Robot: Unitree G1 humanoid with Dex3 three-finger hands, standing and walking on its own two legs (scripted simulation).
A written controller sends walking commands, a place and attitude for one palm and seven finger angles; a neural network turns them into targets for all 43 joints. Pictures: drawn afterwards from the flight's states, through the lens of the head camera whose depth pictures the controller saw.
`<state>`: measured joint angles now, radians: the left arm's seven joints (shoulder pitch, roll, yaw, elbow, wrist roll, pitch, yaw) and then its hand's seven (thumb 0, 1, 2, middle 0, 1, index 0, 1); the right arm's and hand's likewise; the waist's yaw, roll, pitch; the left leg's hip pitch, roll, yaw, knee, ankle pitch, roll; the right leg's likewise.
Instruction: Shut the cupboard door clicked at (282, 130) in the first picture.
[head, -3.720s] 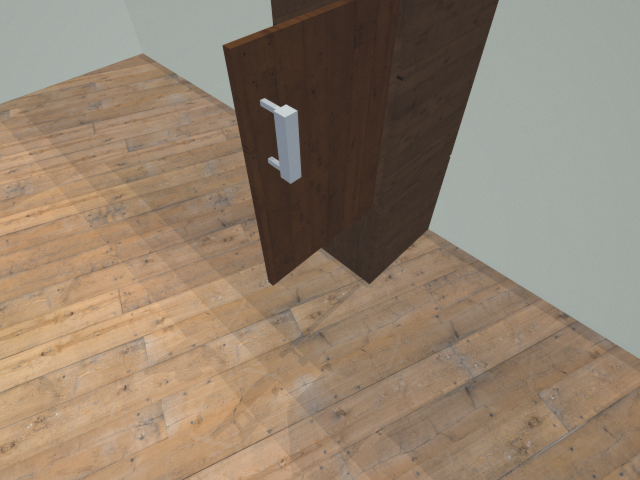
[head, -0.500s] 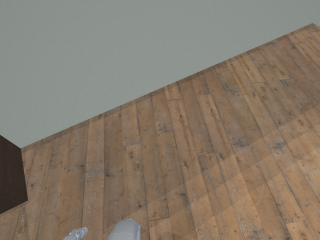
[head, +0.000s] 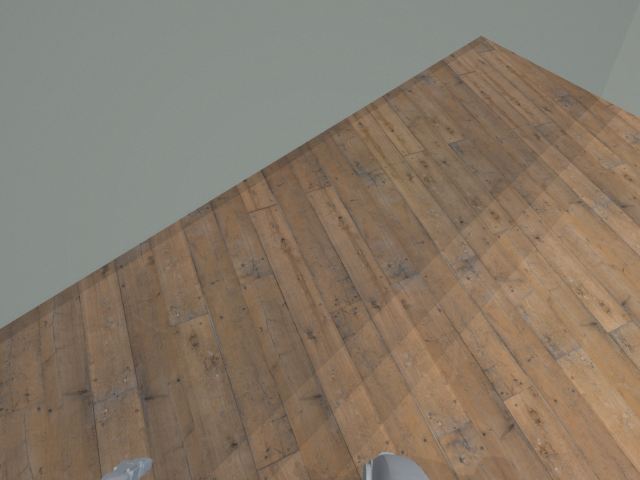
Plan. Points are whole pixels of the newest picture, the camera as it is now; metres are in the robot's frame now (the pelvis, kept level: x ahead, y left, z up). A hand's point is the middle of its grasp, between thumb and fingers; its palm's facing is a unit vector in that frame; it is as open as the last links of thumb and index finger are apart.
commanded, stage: walk around to get in front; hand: left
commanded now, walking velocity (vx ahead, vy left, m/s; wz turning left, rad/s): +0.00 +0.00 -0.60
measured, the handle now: out of the picture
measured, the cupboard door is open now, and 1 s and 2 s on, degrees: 90 90 90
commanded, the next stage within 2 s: walk to a spot facing it in 1.84 s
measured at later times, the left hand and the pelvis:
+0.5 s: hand (239, 442) +0.17 +0.13 -0.17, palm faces -0.27 -0.94 -0.20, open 7.4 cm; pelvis +0.04 -0.03 +0.00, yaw -17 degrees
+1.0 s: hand (325, 361) +0.30 +0.01 -0.16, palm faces -0.60 -0.76 -0.24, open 7.4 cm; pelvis +0.07 -0.08 -0.02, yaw -36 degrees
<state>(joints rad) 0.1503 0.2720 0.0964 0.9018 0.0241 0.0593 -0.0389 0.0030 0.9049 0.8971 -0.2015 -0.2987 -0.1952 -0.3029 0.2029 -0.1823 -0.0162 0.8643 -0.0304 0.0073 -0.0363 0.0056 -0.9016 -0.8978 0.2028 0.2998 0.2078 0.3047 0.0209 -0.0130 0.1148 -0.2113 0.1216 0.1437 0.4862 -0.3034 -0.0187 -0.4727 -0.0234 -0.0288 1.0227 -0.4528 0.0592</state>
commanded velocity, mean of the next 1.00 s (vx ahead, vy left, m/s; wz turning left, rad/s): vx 0.12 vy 0.00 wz -0.59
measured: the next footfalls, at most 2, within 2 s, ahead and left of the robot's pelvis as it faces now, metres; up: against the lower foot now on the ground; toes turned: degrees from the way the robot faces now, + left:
right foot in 0.14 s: +0.05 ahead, -0.14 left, +0.00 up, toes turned -11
left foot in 0.56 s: +0.13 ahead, +0.08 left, +0.00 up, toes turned -17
